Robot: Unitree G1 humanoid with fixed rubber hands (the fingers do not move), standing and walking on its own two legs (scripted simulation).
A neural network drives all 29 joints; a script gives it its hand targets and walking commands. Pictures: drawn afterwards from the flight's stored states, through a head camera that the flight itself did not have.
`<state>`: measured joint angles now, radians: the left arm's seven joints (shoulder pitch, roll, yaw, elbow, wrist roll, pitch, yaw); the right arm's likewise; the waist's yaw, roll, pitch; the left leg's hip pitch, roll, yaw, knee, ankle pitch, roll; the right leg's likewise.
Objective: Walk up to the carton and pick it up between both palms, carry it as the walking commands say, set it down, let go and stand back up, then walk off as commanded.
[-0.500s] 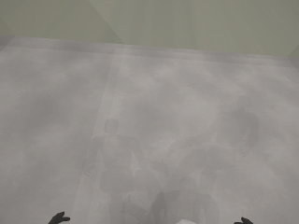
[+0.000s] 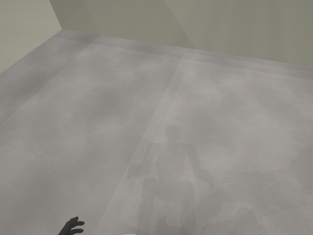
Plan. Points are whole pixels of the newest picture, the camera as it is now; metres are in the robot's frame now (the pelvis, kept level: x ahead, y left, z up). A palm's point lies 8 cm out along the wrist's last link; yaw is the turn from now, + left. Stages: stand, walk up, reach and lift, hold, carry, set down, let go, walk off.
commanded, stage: walk off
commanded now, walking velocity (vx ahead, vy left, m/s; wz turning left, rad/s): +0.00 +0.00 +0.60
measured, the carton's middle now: out of the picture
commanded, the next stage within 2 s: stand in 0.58 s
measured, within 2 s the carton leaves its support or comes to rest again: neither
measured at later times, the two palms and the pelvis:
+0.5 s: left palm out of the picture +0.04 +0.32 -0.11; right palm out of the picture +0.14 -0.22 -0.10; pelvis -0.02 +0.03 +0.00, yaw +16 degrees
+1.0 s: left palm out of the picture -0.09 +0.27 -0.12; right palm (229, 229) +0.18 -0.17 -0.12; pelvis -0.03 +0.00 -0.01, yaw +26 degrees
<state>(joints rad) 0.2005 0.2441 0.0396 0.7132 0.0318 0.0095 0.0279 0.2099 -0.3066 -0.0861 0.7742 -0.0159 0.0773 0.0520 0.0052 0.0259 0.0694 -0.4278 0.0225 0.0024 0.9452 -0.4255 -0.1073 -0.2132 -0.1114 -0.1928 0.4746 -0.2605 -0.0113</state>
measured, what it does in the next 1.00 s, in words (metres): steps on the spot, turning left: left foot, then right foot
